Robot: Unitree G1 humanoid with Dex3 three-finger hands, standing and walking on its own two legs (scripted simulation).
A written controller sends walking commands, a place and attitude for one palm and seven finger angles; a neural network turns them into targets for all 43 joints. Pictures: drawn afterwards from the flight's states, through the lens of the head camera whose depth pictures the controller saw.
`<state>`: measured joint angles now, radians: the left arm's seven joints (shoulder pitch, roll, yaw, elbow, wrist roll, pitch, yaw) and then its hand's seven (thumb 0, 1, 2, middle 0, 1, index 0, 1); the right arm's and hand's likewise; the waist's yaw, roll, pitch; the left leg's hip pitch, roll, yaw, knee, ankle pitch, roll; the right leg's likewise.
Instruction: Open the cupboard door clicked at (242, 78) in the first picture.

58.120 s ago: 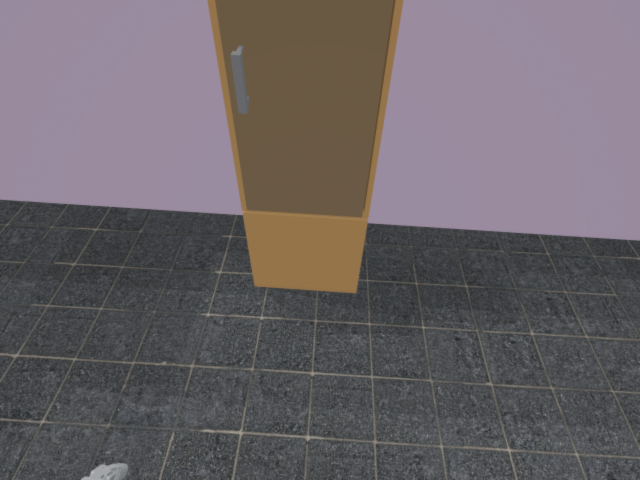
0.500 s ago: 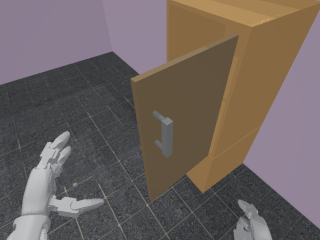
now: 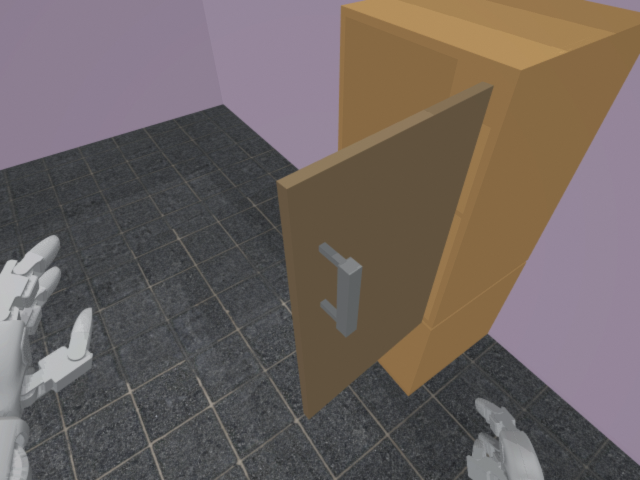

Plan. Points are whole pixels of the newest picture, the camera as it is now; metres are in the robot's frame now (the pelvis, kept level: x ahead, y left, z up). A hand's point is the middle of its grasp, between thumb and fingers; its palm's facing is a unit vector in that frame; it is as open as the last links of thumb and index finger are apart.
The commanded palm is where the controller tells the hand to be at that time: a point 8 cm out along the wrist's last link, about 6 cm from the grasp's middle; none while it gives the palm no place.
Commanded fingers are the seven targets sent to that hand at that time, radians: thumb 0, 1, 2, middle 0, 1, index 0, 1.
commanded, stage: draw the hand back to the body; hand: left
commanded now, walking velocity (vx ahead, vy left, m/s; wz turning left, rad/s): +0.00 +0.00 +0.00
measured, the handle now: (337, 290) +0.33 +0.02 +0.08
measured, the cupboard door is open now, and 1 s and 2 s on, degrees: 95 95 95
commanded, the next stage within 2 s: step back with the hand held close in 0.34 s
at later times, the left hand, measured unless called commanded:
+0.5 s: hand (59, 360) +0.17 +0.26 +0.16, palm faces +0.42 -0.81 -0.41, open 7.5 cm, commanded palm +0.12 +0.30 +0.17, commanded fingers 0.00 0.90 0.90 -0.20 -0.30 -0.20 -0.30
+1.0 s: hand (18, 401) +0.13 +0.28 +0.16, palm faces +0.36 -0.79 -0.50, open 7.4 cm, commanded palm +0.07 +0.31 +0.17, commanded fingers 0.00 0.90 0.90 -0.20 -0.30 -0.20 -0.30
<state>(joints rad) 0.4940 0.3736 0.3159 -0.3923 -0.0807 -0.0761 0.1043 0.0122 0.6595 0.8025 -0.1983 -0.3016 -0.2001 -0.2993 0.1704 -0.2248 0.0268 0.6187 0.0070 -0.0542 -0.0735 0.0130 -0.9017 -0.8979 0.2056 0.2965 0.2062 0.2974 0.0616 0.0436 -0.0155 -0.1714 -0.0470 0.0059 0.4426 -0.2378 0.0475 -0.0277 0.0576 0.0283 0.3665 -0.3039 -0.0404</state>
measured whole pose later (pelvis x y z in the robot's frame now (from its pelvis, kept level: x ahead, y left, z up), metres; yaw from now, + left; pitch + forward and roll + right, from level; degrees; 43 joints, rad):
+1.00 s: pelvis -0.07 +0.02 -0.01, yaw -1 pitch +0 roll -2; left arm 0.57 0.46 0.42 -0.51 -0.06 -0.17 0.13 0.02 0.88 0.90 -0.21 -0.30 -0.21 -0.30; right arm 0.19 -0.24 -0.01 0.57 0.02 0.00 -0.07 0.01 -0.90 -0.90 0.21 0.30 0.21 0.30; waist 0.00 0.02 0.02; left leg -0.37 -0.02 0.02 0.52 -0.16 0.07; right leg -0.24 0.08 0.03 0.47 -0.23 -0.02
